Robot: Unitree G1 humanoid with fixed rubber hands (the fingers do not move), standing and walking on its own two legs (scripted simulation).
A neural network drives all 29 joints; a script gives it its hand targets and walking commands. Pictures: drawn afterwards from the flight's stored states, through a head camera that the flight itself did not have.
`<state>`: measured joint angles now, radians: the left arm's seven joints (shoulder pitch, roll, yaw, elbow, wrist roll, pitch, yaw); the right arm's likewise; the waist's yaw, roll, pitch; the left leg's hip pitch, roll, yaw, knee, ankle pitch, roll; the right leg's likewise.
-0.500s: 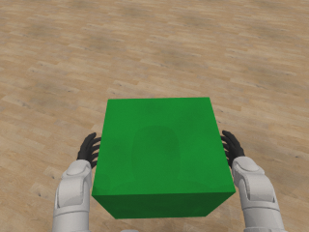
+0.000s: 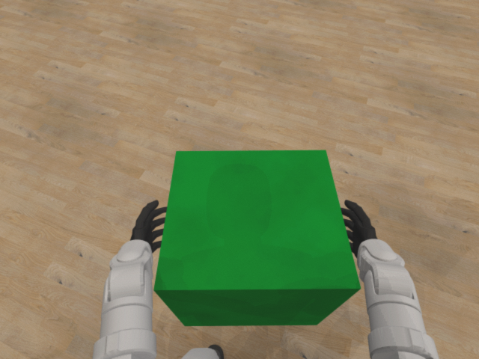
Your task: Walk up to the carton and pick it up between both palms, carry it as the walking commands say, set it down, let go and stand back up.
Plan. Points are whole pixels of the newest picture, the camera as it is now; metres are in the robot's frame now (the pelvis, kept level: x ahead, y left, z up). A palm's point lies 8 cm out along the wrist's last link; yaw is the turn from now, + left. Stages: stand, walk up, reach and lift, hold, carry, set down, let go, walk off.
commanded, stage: set down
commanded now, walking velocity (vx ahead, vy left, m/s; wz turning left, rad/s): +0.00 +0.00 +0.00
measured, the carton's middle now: (250, 243) +0.33 +0.02 -0.12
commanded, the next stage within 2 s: none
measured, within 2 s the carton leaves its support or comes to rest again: neither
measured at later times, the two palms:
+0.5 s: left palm (157, 243) +0.32 +0.21 -0.11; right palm (345, 245) +0.33 -0.18 -0.11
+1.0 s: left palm (172, 239) +0.36 +0.20 -0.19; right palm (335, 243) +0.36 -0.19 -0.19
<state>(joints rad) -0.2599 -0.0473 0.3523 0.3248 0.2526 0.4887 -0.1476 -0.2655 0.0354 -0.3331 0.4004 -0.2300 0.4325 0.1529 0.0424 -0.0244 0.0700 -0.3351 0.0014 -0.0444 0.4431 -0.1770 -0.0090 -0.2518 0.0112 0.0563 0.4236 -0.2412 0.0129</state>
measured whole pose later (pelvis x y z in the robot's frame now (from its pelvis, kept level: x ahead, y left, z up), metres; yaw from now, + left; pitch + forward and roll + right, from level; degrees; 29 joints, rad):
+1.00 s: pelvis -0.06 +0.00 -0.11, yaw -1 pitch +39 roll -1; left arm -0.73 0.02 0.48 0.46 0.24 0.39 -0.14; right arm -0.73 -0.01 -0.48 0.47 -0.20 0.39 0.13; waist 0.03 -0.02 -0.13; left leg -1.46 -0.02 -0.08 1.06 -0.28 -0.03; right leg -1.40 0.07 0.07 1.10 -0.38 0.03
